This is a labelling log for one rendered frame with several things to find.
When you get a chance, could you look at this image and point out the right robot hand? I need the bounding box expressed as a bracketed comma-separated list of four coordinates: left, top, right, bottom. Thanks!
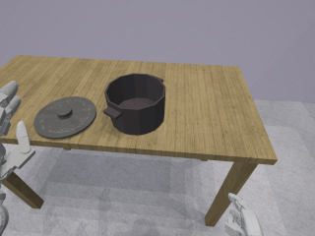
[224, 193, 264, 236]

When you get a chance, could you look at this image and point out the pot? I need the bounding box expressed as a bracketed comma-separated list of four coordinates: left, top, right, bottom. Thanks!
[103, 73, 166, 136]

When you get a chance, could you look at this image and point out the left robot hand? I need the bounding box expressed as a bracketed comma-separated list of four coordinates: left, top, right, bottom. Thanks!
[0, 81, 35, 189]

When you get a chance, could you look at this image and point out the lid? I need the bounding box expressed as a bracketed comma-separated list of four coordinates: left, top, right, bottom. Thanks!
[33, 96, 96, 140]

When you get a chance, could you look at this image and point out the table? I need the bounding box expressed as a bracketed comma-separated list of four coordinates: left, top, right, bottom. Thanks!
[0, 55, 278, 227]

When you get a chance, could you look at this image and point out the knob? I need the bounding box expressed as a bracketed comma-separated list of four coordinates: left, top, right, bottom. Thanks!
[56, 105, 73, 118]

